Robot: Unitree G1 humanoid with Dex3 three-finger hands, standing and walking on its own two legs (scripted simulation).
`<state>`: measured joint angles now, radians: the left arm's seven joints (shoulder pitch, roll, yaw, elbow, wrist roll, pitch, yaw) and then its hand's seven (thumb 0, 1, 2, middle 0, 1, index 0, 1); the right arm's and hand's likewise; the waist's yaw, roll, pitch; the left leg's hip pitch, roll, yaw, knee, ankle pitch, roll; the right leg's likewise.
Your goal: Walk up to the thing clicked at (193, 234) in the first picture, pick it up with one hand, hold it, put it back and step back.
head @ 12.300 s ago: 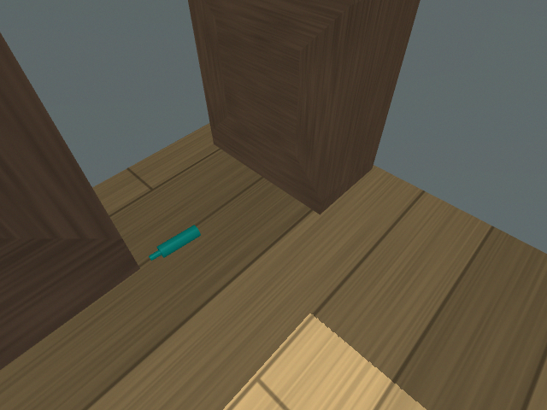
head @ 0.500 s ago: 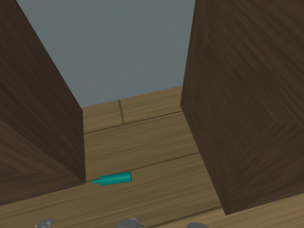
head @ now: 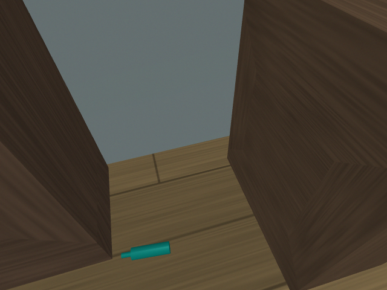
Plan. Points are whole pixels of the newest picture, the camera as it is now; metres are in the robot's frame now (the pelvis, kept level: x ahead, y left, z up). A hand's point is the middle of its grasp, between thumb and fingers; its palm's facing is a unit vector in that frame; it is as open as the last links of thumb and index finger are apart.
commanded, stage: stand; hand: left
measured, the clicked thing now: (145, 251) +0.45 +0.29 -0.74
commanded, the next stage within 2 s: walk up in 1.92 s
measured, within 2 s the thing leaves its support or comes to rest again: neither
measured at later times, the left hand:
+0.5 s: hand out of the picture +0.08 +0.25 -0.15, palm faces -0.06 -0.95 -0.32, open 7.4 cm
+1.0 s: hand out of the picture +0.11 +0.24 -0.15, palm faces -0.06 -0.94 -0.32, open 7.4 cm
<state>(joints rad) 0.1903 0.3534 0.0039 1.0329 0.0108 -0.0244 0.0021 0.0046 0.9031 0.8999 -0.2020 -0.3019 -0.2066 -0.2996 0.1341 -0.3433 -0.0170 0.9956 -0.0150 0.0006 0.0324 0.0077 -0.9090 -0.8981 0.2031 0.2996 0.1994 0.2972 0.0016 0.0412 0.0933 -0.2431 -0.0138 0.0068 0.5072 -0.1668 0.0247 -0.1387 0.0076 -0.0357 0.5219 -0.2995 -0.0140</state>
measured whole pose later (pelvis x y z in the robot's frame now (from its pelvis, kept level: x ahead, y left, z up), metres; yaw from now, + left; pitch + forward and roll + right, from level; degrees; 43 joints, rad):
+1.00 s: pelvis +0.03 +0.00 +0.01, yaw -1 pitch -2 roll +0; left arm 0.11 0.34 0.00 1.13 0.01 -0.03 0.00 0.00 0.91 0.90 -0.20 -0.30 -0.20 -0.30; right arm 0.06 -0.34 0.00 1.17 -0.01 -0.02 0.01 0.01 -0.91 -0.90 0.20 0.30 0.20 0.30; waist -0.01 -0.01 0.05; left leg -0.16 0.00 0.03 0.31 -0.12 0.01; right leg -0.06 0.02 -0.01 0.30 -0.21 -0.01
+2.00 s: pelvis +0.02 -0.01 +0.01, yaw -2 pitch -2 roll +0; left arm 0.11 0.36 0.02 1.09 0.00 0.00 0.00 0.00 0.90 0.90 -0.20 -0.30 -0.21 -0.30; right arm 0.06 -0.35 -0.01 1.13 0.00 0.00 0.01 0.01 -0.91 -0.90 0.20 0.30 0.20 0.30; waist 0.00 -0.01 0.09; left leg -0.20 0.00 0.03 0.37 -0.14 0.01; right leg -0.10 0.02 -0.01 0.36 -0.24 -0.02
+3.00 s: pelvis -0.25 -0.01 -0.01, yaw -2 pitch -3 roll -1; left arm 0.23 0.41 0.08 0.89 0.02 0.02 0.02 0.00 0.90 0.90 -0.20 -0.30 -0.20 -0.30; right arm 0.04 -0.37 -0.05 0.82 -0.04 0.05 0.01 0.01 -0.91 -0.90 0.21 0.30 0.20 0.30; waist 0.03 0.00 0.19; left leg -0.39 0.05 0.05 0.60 -0.17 0.02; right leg -0.22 0.01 0.06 0.76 -0.49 0.03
